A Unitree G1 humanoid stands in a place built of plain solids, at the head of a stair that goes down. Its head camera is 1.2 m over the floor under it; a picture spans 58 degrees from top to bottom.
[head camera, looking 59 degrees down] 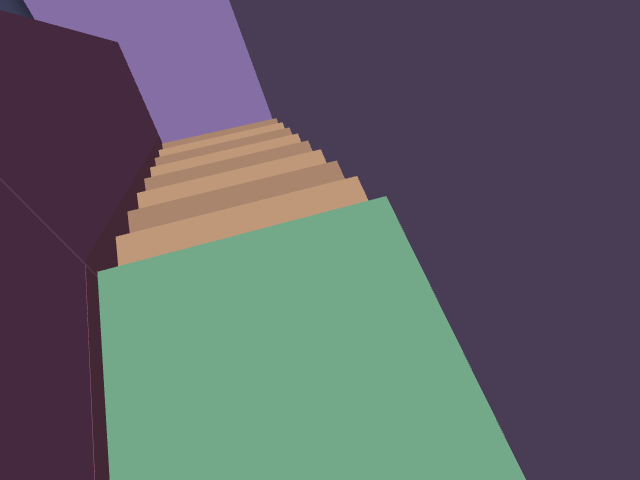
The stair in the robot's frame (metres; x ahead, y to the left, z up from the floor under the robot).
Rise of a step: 0.18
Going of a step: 0.25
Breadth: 0.97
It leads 18 degrees to the left of straight ahead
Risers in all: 9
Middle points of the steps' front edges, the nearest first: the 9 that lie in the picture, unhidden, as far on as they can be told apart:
0.75 0.23 0.00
0.99 0.31 -0.18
1.23 0.38 -0.35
1.46 0.46 -0.53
1.69 0.53 -0.71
1.93 0.61 -0.89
2.17 0.68 -1.06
2.40 0.75 -1.24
2.64 0.83 -1.42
